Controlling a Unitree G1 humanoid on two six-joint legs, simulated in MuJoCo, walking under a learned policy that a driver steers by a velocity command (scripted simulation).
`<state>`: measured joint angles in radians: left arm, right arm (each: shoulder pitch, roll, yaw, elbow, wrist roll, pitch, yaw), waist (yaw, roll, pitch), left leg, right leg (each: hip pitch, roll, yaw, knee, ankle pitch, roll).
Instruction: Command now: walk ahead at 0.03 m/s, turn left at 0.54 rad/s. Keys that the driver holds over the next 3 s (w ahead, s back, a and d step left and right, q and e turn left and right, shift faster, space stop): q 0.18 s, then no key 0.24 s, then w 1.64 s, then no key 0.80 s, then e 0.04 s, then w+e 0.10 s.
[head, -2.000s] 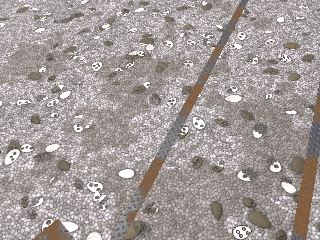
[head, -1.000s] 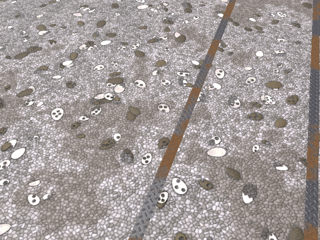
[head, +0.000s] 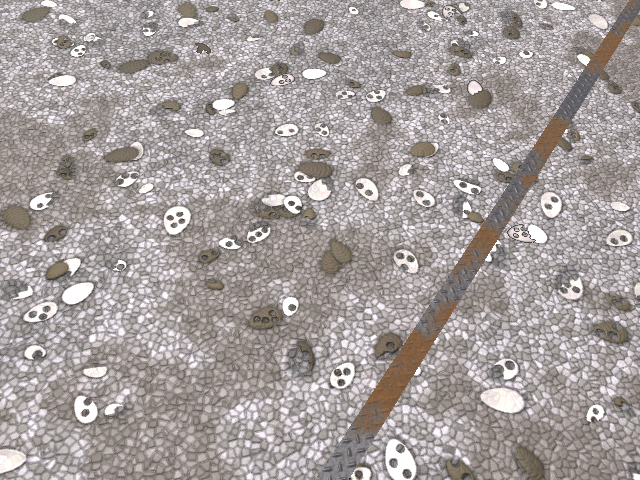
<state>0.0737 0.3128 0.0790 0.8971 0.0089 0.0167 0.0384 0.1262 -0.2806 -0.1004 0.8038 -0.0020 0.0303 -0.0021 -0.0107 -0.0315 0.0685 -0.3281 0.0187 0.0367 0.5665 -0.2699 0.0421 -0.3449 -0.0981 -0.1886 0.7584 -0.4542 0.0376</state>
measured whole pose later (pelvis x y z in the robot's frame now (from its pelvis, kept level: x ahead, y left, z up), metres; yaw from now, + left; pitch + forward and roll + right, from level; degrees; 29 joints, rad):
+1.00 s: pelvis +0.16 +0.06 +0.02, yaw +12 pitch +1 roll +0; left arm 0.17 0.30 0.07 0.91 -0.02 -0.09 -0.02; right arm 0.35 -0.23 -0.06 0.90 0.00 -0.08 0.01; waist -0.04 -0.05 0.00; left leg -0.07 -0.03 0.03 0.26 -0.21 0.04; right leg -0.58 -0.10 0.00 0.97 -0.20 -0.04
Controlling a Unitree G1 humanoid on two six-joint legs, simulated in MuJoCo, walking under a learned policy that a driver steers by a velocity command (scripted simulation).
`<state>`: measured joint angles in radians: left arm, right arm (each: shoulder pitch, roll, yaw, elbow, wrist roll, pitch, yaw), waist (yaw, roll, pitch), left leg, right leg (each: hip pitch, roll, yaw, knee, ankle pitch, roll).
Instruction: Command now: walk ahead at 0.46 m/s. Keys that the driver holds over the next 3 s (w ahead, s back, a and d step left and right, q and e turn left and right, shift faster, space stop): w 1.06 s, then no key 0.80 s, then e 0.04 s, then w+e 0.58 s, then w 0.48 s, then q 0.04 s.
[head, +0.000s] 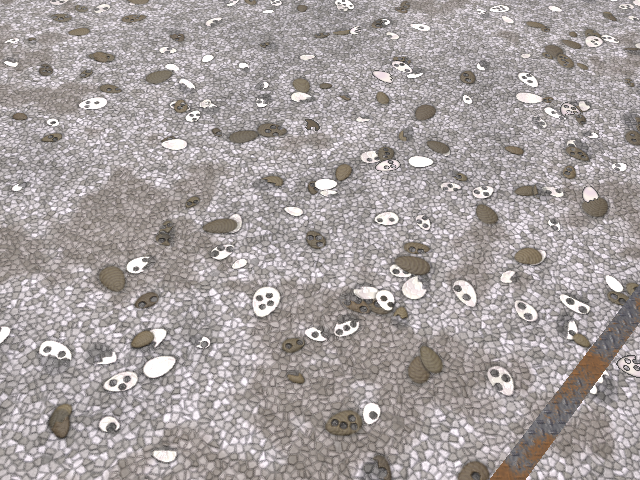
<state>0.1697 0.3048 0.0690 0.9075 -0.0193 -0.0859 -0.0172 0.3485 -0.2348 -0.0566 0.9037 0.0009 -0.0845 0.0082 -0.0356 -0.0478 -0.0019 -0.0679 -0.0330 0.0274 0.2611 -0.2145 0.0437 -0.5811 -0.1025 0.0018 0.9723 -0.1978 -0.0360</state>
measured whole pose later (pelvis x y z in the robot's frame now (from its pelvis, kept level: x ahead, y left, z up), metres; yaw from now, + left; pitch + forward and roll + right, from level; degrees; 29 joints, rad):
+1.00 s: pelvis +0.57 +0.01 -0.01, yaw +0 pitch +1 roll +0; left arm 0.22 0.30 0.05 0.91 -0.02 -0.08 0.00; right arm 0.25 -0.26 -0.05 0.86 -0.01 -0.10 0.03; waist -0.02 -0.04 0.03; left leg -0.24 -0.05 0.06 0.37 -0.14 0.07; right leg -0.51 -0.09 0.02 1.11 -0.31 -0.04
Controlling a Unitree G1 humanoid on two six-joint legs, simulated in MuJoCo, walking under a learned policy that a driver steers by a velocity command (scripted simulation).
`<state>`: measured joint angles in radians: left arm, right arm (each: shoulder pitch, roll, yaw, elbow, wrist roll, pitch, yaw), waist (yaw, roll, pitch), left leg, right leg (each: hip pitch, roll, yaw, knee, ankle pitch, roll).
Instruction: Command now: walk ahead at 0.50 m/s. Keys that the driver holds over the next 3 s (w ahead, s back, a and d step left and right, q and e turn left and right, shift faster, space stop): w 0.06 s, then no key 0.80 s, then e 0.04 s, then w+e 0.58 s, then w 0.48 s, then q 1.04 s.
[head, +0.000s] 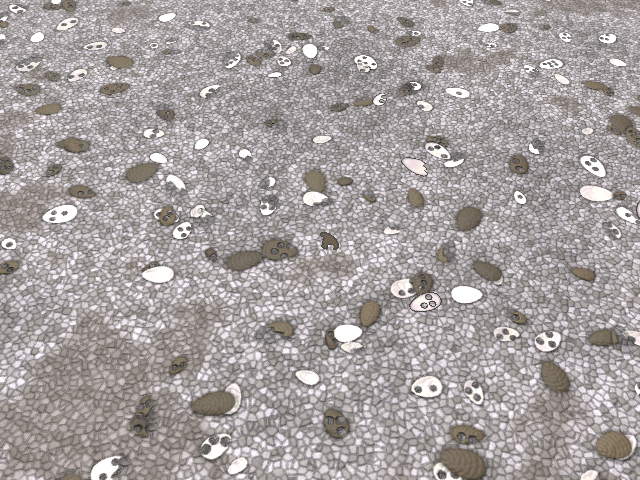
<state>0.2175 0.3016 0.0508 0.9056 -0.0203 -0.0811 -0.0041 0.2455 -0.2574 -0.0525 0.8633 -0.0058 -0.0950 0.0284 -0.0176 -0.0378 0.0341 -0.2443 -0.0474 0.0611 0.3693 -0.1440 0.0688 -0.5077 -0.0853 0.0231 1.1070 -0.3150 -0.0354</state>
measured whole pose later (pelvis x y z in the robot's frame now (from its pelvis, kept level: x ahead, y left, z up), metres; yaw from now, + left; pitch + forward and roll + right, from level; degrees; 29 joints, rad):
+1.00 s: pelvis +0.27 -0.02 -0.01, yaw -2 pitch +0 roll +0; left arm 0.15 0.26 0.05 1.00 -0.02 0.01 0.02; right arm 0.23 -0.23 -0.05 1.01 0.00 -0.02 -0.06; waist 0.00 0.00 0.02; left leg -0.19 0.03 0.04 0.56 -0.36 -0.01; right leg -0.33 0.01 0.00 0.62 -0.33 -0.04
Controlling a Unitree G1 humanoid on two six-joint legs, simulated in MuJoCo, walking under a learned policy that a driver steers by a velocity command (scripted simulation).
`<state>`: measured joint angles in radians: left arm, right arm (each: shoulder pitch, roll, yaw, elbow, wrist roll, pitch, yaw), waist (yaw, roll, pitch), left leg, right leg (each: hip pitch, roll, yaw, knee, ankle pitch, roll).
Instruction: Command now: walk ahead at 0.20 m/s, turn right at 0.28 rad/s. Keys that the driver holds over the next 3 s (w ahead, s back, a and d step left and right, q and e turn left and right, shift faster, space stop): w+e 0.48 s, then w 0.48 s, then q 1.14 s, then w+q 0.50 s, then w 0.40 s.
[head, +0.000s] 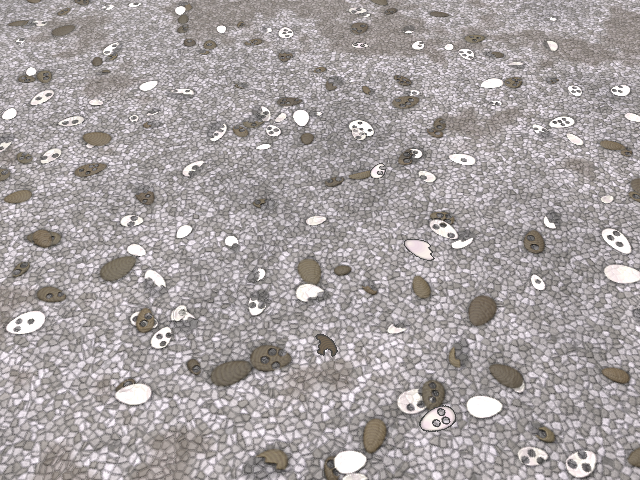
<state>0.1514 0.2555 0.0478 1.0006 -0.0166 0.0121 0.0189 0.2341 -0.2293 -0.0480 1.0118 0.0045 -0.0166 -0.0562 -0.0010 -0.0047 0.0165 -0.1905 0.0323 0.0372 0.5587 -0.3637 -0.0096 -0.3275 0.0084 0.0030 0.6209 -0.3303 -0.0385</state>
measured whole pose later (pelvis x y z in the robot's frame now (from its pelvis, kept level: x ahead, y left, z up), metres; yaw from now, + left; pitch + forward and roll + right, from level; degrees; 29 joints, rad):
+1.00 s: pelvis +0.48 -0.14 +0.02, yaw -21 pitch +1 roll +2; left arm 0.14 0.28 0.06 0.81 0.00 -0.07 0.00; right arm 0.34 -0.25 -0.06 0.94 0.00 -0.10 0.01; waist -0.07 -0.04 0.02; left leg -0.09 -0.07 0.04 0.24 -0.17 0.05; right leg -0.66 -0.12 0.05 0.80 -0.10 -0.01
